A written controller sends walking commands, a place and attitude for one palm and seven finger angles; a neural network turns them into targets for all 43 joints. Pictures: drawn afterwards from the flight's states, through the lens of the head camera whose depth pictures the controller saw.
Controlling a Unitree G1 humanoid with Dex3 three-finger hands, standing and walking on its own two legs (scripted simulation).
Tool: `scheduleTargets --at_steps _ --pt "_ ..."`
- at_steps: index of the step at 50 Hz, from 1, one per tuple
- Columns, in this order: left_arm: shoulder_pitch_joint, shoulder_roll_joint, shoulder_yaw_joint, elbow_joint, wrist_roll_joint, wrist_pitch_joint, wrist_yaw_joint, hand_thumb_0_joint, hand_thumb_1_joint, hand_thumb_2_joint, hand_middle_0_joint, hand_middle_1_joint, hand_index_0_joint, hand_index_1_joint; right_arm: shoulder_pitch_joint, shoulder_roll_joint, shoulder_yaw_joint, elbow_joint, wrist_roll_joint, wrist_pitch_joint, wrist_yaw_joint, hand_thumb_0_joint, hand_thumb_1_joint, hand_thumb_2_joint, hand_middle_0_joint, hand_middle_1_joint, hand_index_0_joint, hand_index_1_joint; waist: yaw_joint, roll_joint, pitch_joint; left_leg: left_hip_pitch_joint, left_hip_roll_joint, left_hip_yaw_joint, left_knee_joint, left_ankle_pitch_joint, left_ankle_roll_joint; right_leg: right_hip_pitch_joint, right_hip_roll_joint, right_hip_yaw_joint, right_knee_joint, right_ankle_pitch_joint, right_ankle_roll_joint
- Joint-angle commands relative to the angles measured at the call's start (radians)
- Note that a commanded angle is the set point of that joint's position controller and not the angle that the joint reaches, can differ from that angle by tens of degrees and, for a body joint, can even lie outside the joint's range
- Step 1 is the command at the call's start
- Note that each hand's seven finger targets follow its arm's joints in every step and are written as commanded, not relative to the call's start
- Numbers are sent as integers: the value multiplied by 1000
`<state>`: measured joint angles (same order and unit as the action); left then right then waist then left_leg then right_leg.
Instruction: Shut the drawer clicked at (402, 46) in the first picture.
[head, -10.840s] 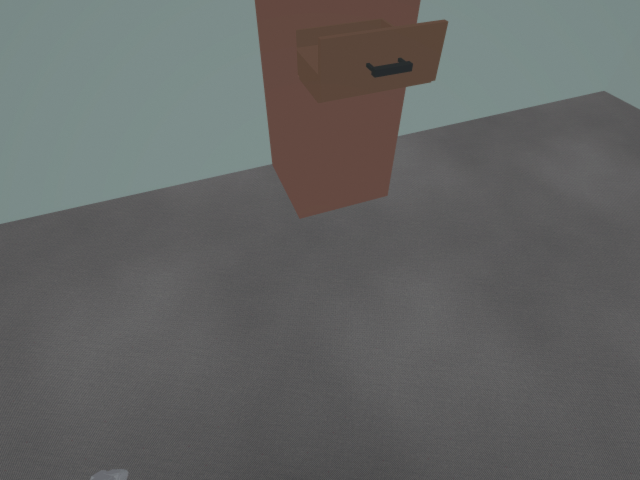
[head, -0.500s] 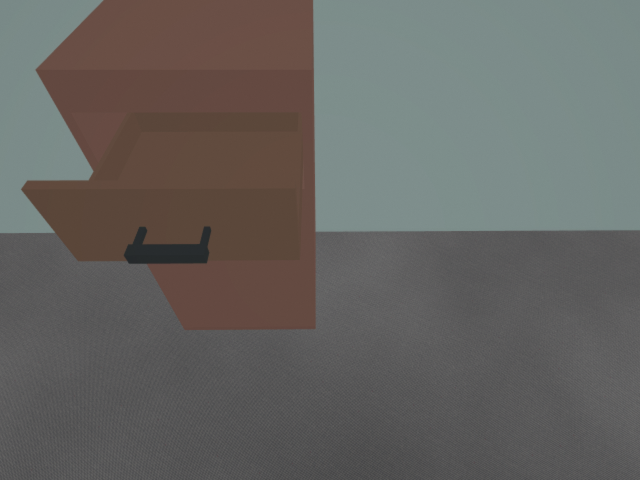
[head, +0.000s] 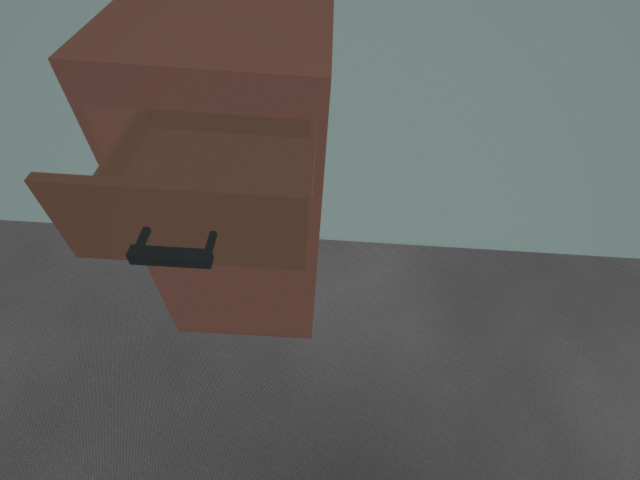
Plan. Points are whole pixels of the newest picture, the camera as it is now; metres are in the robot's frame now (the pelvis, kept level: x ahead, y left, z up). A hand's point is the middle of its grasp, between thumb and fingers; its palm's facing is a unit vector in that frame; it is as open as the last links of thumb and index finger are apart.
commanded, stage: shuffle to correct the standing spot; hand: left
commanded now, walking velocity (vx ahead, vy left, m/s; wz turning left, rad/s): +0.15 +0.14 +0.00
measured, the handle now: (174, 246) +0.43 +0.27 -0.01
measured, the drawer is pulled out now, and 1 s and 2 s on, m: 0.20 0.20 0.20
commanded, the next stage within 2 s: come to a stop and stand still in 0.14 s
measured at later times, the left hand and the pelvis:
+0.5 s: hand out of the picture +0.06 +0.25 -0.19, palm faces +0.07 -0.98 -0.20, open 7.4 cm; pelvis +0.07 +0.07 -0.01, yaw +1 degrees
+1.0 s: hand out of the picture +0.12 +0.20 -0.16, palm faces +0.01 -0.97 -0.22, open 7.3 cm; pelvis +0.06 +0.02 +0.00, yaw +1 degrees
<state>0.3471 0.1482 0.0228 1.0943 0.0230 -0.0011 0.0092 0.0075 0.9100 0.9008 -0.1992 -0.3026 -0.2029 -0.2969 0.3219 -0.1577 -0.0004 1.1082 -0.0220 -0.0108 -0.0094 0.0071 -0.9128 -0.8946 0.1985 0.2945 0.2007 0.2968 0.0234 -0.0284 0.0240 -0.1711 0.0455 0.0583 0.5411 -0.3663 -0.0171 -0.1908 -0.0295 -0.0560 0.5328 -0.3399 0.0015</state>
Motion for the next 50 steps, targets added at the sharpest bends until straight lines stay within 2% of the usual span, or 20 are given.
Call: scheduleTargets --at_steps 1,4,6,8,9,12,16,17,18,20,24,34,35,36,37,38,40,42,46,50 --pt "-11 76 25 -72 3 -19 7 0 900 900 -200 -300 -200 -300 157 -131 -25 -6 -1 -28 -18 0 -900 -900 200 300 200 300 -37 240 57 80 151 -126 -152 394 126 -160 1 -55 110 -17 -51" --pt "-36 42 17 -81 2 -24 7 0 900 900 -200 -300 -200 -300 149 -123 -20 -18 -3 -22 -26 0 -900 -900 200 300 200 300 -25 211 108 65 193 -161 -144 566 190 -210 7 -70 159 -169 -53" --pt "60 58 31 -51 0 -32 3 0 900 900 -200 -300 -200 -300 73 -112 -16 -51 3 -24 -25 0 -900 -900 200 300 200 300 38 122 55 -90 111 -79 -5 510 142 40 -32 -15 18 75 -73" --pt "256 187 64 11 -2 -45 14 0 900 900 -200 -300 -200 -300 -19 -67 -16 -115 10 -35 -14 0 -900 -900 200 300 200 300 103 -239 -14 -418 -49 71 342 -80 45 351 -377 348 -157 582 -200" --pt "270 190 67 26 0 -45 22 0 900 900 -200 -300 -200 -300 -86 -75 -22 -135 6 -27 -15 0 -900 -900 200 300 200 300 118 -250 31 -509 -20 4 493 -257 30 344 -454 397 -167 775 -262" --pt "140 164 61 -23 15 -38 34 0 900 900 -200 -300 -200 -300 -130 -51 -31 -160 12 -9 8 0 -900 -900 200 300 200 300 56 -148 64 -502 47 -79 480 -211 32 211 -401 210 -159 598 -212" --pt "-47 157 54 -88 6 -17 30 0 900 900 -200 -300 -200 -300 74 -13 -24 -81 9 -1 14 0 -900 -900 200 300 200 300 -75 -107 62 13 -37 78 21 251 12 -156 -194 -46 -43 307 -69" --pt "-23 129 46 -87 1 -8 31 0 900 900 -200 -300 -200 -300 142 -70 -33 -54 0 -9 7 0 -900 -900 200 300 200 300 -83 24 8 108 25 9 -37 414 22 -167 -140 -71 108 188 -37" --pt "25 78 36 -97 -10 5 33 0 900 900 -200 -300 -200 -300 177 -156 -50 -65 -7 -19 -1 0 -900 -900 200 300 200 300 -72 269 -49 100 230 -249 -121 660 106 -199 -43 -99 273 -162 14" --pt "20 62 29 -109 -14 13 42 0 900 900 -200 -300 -200 -300 109 -196 -50 -97 -5 -17 -25 0 -900 -900 200 300 200 300 -53 223 -51 -12 338 -390 -222 718 226 -183 -12 32 468 -324 -6" --pt "5 52 15 -69 -12 16 29 0 900 900 -200 -300 -200 -300 -51 -145 -37 -117 -6 -21 -40 0 -900 -900 200 300 200 300 -18 160 -29 -13 291 -236 -187 829 222 -170 -53 63 391 -201 6" --pt "-3 48 30 -141 -1 25 17 0 900 900 -200 -300 -200 -300 -102 -168 -79 -150 -9 12 -30 0 -900 -900 200 300 200 300 -6 163 -86 -54 232 -138 -155 507 169 -49 -4 1 79 -3 1" --pt "18 57 30 -133 2 19 19 0 900 900 -200 -300 -200 -300 -103 -157 -78 -151 -4 15 -25 0 -900 -900 200 300 200 300 3 120 -86 -99 198 -119 -126 384 138 17 -1 -7 -24 92 4" --pt "95 117 22 -118 0 8 51 0 900 900 -200 -300 -200 -300 -189 -202 -89 -209 29 -1 -26 0 -900 -900 200 300 200 300 55 -55 -120 -36 173 -47 87 333 55 -32 -97 154 -225 264 18" --pt "-51 191 22 -195 10 -2 43 0 900 900 -200 -300 -200 -300 -110 -105 -71 -242 15 20 1 0 -900 -900 200 300 200 300 -37 -251 -61 -228 7 35 201 -51 12 -58 -206 272 -270 91 -52" --pt "-72 207 13 -219 7 -17 36 0 900 900 -200 -300 -200 -300 -141 -93 -58 -248 -4 38 19 0 -900 -900 200 300 200 300 -17 -84 -64 -207 -8 1 254 -66 -2 -98 -239 307 -273 60 -123" --pt "-93 183 28 -225 6 -41 49 0 900 900 -200 -300 -200 -300 -111 -87 -57 -245 2 30 15 0 -900 -900 200 300 200 300 -46 -156 -82 -274 -4 -20 339 -41 18 23 -213 252 -167 471 -164" --pt "-108 173 23 -228 7 -37 50 0 900 900 -200 -300 -200 -300 -105 -75 -51 -242 11 27 6 0 -900 -900 200 300 200 300 -51 -104 -55 -207 -1 -18 262 -63 17 -20 -211 210 -153 458 -189" --pt "-125 151 5 -212 -10 -18 37 0 900 900 -200 -300 -200 -300 -21 -87 -34 -185 4 14 3 0 -900 -900 200 300 200 300 -68 25 78 -9 26 -51 -77 121 40 -225 -92 135 -152 6 -81" --pt "-59 139 -1 -172 -12 -12 30 0 900 900 -200 -300 -200 -300 -65 -118 -20 -166 -3 -3 -2 0 -900 -900 200 300 200 300 -10 139 83 -177 92 -170 -231 25 84 -44 -27 82 -121 22 -44"
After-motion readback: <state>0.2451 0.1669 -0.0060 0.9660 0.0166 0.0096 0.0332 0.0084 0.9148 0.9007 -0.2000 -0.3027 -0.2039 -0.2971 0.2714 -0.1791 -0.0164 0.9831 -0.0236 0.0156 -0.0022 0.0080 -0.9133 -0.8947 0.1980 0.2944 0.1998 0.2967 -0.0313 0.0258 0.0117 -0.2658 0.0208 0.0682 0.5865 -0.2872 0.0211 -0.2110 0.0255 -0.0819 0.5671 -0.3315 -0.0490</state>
